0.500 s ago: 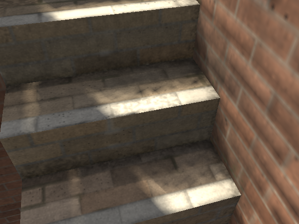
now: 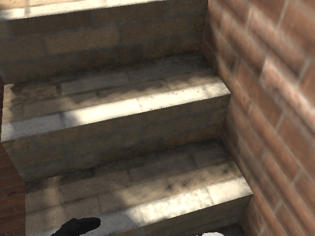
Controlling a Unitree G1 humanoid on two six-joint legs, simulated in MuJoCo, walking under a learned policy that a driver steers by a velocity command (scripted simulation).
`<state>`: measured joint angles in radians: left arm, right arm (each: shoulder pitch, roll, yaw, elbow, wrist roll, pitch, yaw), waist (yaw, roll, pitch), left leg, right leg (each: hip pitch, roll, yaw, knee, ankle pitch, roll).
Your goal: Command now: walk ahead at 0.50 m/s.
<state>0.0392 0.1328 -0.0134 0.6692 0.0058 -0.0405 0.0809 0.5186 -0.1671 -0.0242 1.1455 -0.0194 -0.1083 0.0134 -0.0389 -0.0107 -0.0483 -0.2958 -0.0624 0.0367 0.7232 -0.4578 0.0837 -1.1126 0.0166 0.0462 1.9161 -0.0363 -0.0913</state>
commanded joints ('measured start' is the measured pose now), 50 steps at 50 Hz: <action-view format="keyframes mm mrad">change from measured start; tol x64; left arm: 1 -26 -12 -3 -32 -2 16 27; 50 -28 118 -7 -171 -15 -57 -111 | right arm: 1 -24 -86 -17 -62 5 -63 -4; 29 -786 -114 26 -528 24 180 16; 50 -75 -180 -29 -242 -90 36 2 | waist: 1 18 30 101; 50 48 -56 -69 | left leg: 1 92 238 -316 -427 378 155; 5 336 245 -216 -479 486 74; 11 206 427 -142 -316 2804 331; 13 -186 285 -242 124 2250 202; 14 -382 33 -279 732 731 140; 23 -963 98 -137 1518 88 234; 39 26 43 -473 -61 -114 228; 42 68 268 -720 -80 1142 299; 50 84 247 -348 -258 974 134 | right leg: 1 -236 21 -66 347 -117 5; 7 -428 -34 -52 -123 -255 -103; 14 1170 -231 675 -1425 -197 -403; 29 463 -252 -97 -1992 -134 -112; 35 1342 -359 -164 -1459 1879 -197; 40 237 -9 -49 -27 -216 48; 50 -311 57 32 397 -635 -7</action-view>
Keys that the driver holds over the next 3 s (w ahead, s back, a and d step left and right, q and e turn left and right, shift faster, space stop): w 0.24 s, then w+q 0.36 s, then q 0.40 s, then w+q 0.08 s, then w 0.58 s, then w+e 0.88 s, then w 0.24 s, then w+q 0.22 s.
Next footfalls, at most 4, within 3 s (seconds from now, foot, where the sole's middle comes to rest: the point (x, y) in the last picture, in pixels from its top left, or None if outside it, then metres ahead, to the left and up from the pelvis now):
0.22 right None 0.33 -0.11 -0.54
0.68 left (111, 206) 0.47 0.14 -0.34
1.26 right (169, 101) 0.69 -0.03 -0.13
1.66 left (72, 104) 0.68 0.25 -0.13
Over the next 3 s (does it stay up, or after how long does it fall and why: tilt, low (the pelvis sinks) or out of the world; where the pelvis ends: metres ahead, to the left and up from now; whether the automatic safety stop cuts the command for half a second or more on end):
stays up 1.28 0.25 0.85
